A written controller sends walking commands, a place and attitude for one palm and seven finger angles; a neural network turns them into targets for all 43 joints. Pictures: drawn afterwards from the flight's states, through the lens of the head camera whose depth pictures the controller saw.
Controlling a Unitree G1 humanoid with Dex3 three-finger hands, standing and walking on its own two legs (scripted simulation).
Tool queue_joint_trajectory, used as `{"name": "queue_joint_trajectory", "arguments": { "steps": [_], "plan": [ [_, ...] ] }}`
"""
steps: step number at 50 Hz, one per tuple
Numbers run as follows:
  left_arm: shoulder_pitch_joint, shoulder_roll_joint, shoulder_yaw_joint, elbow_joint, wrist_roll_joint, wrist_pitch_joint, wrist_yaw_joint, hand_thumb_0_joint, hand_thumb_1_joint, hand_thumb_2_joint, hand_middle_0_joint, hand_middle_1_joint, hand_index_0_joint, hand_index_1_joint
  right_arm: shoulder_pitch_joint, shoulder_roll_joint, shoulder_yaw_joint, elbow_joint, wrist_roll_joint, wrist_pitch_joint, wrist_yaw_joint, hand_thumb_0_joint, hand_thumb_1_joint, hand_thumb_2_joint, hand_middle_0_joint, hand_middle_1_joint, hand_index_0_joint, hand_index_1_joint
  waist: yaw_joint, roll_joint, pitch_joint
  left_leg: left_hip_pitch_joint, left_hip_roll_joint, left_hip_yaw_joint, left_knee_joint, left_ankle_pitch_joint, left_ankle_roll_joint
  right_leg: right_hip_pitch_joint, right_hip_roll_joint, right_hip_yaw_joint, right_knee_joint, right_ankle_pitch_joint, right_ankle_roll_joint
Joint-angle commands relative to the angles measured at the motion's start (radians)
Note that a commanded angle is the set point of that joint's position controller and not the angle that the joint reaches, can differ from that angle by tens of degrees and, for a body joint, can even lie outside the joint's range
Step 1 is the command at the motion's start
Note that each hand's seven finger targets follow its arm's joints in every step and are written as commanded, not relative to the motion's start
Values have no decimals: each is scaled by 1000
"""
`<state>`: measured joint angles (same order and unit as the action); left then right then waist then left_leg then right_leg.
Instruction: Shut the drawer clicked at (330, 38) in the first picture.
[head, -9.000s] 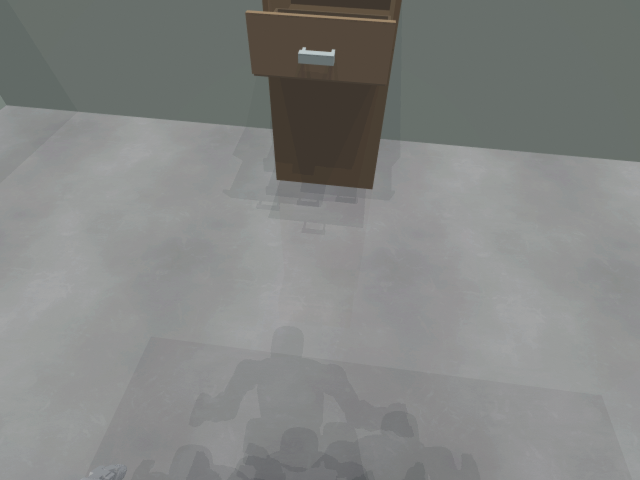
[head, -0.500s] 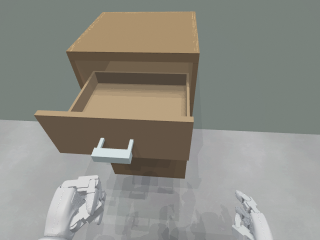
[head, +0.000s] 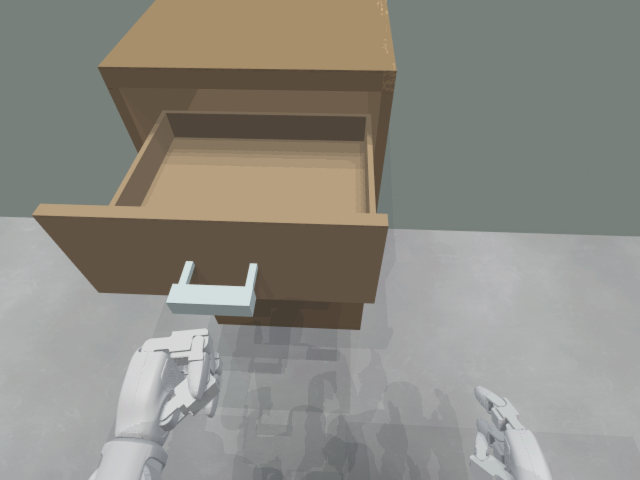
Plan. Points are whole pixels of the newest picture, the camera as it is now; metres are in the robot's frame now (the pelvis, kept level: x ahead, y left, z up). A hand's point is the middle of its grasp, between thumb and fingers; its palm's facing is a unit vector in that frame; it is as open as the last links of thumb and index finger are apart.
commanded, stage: bring the fist close to the handle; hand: left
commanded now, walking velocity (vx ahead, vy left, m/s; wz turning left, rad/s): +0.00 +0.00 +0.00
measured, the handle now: (216, 284) +0.35 +0.16 +0.04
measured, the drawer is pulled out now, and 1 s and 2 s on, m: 0.29 0.29 0.19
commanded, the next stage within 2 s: push the drawer shut in 0.74 s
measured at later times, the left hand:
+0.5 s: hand (237, 358) +0.25 +0.11 +0.04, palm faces -0.04 -1.00 -0.03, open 3.3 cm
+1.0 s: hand (241, 356) +0.26 +0.11 +0.04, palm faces -0.05 -1.00 -0.04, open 3.3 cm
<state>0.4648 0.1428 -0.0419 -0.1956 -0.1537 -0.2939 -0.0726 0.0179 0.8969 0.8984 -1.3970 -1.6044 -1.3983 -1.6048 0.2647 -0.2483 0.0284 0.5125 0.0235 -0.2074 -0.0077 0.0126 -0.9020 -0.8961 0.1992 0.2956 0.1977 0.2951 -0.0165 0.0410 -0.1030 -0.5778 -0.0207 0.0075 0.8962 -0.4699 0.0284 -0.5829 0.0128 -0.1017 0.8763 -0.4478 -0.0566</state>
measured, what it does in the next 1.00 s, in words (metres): stands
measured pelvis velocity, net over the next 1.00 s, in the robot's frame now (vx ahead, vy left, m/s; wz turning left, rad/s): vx -0.01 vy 0.00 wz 0.00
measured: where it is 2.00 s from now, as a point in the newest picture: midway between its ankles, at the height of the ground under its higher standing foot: outside the picture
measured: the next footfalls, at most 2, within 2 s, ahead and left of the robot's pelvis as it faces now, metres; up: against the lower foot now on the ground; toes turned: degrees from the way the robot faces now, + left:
none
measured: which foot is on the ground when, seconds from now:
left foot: down 0.00-1.00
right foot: down 0.00-1.00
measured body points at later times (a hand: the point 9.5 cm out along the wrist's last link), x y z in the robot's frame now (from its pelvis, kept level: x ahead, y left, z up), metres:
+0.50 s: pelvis +0.00 +0.00 -0.02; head +0.05 -0.01 +0.43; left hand +0.25 +0.17 +0.04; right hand +0.16 -0.23 -0.11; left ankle -0.01 +0.10 -0.69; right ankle +0.00 -0.08 -0.69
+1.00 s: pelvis -0.01 +0.00 -0.02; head +0.04 -0.01 +0.43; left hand +0.25 +0.16 +0.04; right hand +0.16 -0.24 -0.11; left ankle -0.01 +0.10 -0.69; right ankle +0.00 -0.08 -0.69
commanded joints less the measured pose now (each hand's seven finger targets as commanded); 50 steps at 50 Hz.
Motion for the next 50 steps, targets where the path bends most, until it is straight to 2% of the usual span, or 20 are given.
{"name": "queue_joint_trajectory", "arguments": {
  "steps": [1, 3, 5, 8, 12, 15, 18, 20, 21, 23, 25, 26, 29, 30, 33, 37, 42, 45, 47, 50],
  "plan": [
    [-72, 47, 24, -183, 6, -74, 18, 0, 900, 900, -1400, -1600, -1400, -1600, -71, -113, -47, -170, -4, -41, 2, 0, -900, -900, 200, 300, 200, 300, -8, -50, -153, 28, 8, -36, -93, 287, 0, 89, -18, 75, -104, 296, 37],
    [-99, 35, 9, -179, 10, -84, 25, 0, 900, 900, -1400, -1600, -1400, -1600, -68, -110, -48, -173, -5, -36, 5, 0, -900, -900, 200, 300, 200, 300, -10, -44, -159, 23, 10, -40, -83, 294, -2, 74, -18, 71, -87, 299, 34],
    [-98, 58, 37, -137, 18, -86, 38, 0, 900, 900, -1400, -1600, -1400, -1600, -68, -114, -49, -169, -7, -21, 5, 0, -900, -900, 200, 300, 200, 300, -8, -70, -156, -4, 12, -40, -74, 286, -2, 67, -15, 74, -81, 291, 34],
    [-175, 35, 14, -136, 22, -104, 48, 0, 900, 900, -1400, -1600, -1400, -1600, -67, -108, -50, -170, -11, -11, 7, 0, -900, -900, 200, 300, 200, 300, -11, -34, -187, -8, 13, -43, -58, 282, -6, 41, -15, 69, -52, 277, 30],
    [-240, 24, 2, -72, 30, -112, 53, 0, 900, 900, -1400, -1600, -1400, -1600, -67, -111, -51, -166, -13, 11, 8, 0, -900, -900, 200, 300, 200, 300, -23, -65, -196, -45, 14, -43, -31, 267, -4, 13, -14, 75, -35, 269, 32],
    [-288, 58, 36, -28, 36, -117, 58, 0, 900, 900, -1400, -1600, -1400, -1600, -70, -115, -52, -159, -12, 25, 6, 0, -900, -900, 200, 300, 200, 300, -18, -50, -207, -71, 15, -42, -19, 248, -4, 1, -14, 81, -23, 241, 28],
    [-299, 25, 10, -28, 29, -122, 58, 0, 900, 900, -1400, -1600, -1400, -1600, -68, -111, -54, -171, -12, 33, 9, 0, -900, -900, 200, 300, 200, 300, -7, -32, -258, -55, 14, -41, -13, 279, -5, 15, -15, 80, -9, 275, 27],
    [-279, 63, 41, -56, 26, -121, 65, 0, 900, 900, -1400, -1600, -1400, -1600, -59, -113, -57, -175, -11, 41, 10, 0, -900, -900, 200, 300, 200, 300, 3, -37, -303, -38, 16, -38, -18, 320, -5, 59, -13, 84, -9, 322, 26],
    [-257, 52, 34, -75, 25, -120, 68, 0, 900, 900, -1400, -1600, -1400, -1600, -60, -108, -57, -181, -10, 44, 11, 0, -900, -900, 200, 300, 200, 300, 8, -19, -322, -24, 16, -35, -20, 341, -5, 75, -15, 85, -7, 349, 27],
    [-234, 17, -6, -73, 27, -111, 72, 0, 900, 900, -1400, -1600, -1400, -1600, -56, -104, -52, -186, -7, 50, 14, 0, -900, -900, 200, 300, 200, 300, -3, -26, -279, -23, 19, -39, -27, 354, -7, 60, -14, 74, -10, 355, 27],
    [-211, 28, 4, -39, 32, -105, 80, 0, 900, 900, -1400, -1600, -1400, -1600, -57, -110, -54, -183, -7, 58, 13, 0, -900, -900, 200, 300, 200, 300, -12, -89, -235, -58, 21, -39, -25, 316, -3, 47, -12, 78, -21, 331, 31],
    [-205, 4, -21, -41, 35, -105, 79, 0, 900, 900, -1400, -1600, -1400, -1600, -63, -107, -52, -188, -7, 60, 15, 0, -900, -900, 200, 300, 200, 300, -13, -74, -217, -62, 19, -38, -27, 303, -3, 37, -14, 77, -21, 323, 31],
    [-221, 27, -4, -44, 38, -107, 84, 0, 900, 900, -1400, -1600, -1400, -1600, -68, -109, -52, -193, -8, 67, 13, 0, -900, -900, 200, 300, 200, 300, -18, -88, -200, -89, 14, -33, -24, 229, -2, 26, -17, 89, -36, 254, 35],
    [-233, 55, 17, -56, 44, -114, 87, 0, 900, 900, -1400, -1600, -1400, -1600, -68, -111, -54, -191, -8, 69, 10, 0, -900, -900, 200, 300, 200, 300, -15, -84, -202, -91, 15, -33, -22, 229, 0, 27, -16, 94, -34, 249, 31],
    [-242, 54, 23, -82, 39, -132, 88, 0, 900, 900, -1400, -1600, -1400, -1600, -77, -104, -53, -193, -9, 69, 8, 0, -900, -900, 200, 300, 200, 300, -7, -38, -225, -82, 11, -29, -16, 226, -1, 32, -20, 100, -32, 243, 29],
    [-265, 39, 2, -79, 31, -145, 85, 0, 900, 900, -1400, -1600, -1400, -1600, -75, -104, -53, -186, -7, 64, 6, 0, -900, -900, 200, 300, 200, 300, -21, -32, -232, -70, 13, -33, -7, 231, 0, 19, -19, 100, -30, 249, 31],
    [-270, 45, 7, -23, 23, -118, 62, 0, 900, 900, -1400, -1600, -1400, -1600, -76, -112, -50, -188, -3, 69, 2, 0, -900, -900, 200, 300, 200, 300, -25, -80, -210, -104, 10, -30, -9, 191, 2, 28, -25, 115, -54, 212, 39],
    [-364, 65, 22, -20, 25, -113, 65, 0, 900, 900, -1400, -1600, -1400, -1600, -76, -114, -50, -175, -3, 70, -5, 0, -900, -900, 200, 300, 200, 300, -34, -71, -213, -97, 11, -32, -3, 195, 5, 19, -26, 118, -54, 208, 39],
    [-391, 58, 24, -10, 25, -114, 70, 0, 900, 900, -1400, -1600, -1400, -1600, -75, -111, -49, -172, -3, 68, -4, 0, -900, -900, 200, 300, 200, 300, -26, -47, -230, -82, 10, -35, -10, 214, 1, 25, -26, 108, -43, 230, 35],
    [-407, 65, 36, 24, 25, -108, 76, 0, 900, 900, -1400, -1600, -1400, -1600, -69, -114, -49, -163, -6, 72, -4, 0, -900, -900, 200, 300, 200, 300, -24, -58, -250, -80, 9, -31, -9, 243, 2, 49, -27, 110, -43, 273, 36]
  ]
}}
